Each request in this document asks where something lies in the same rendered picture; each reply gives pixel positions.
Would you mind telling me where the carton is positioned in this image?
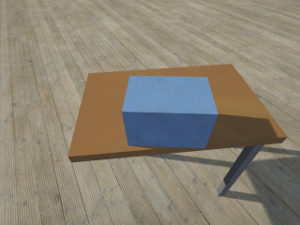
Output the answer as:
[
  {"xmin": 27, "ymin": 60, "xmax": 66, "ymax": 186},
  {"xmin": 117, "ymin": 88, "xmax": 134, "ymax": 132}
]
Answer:
[{"xmin": 122, "ymin": 75, "xmax": 218, "ymax": 148}]

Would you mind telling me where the table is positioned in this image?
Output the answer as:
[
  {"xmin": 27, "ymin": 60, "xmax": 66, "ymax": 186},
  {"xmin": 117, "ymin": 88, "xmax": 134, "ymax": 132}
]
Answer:
[{"xmin": 67, "ymin": 64, "xmax": 288, "ymax": 196}]

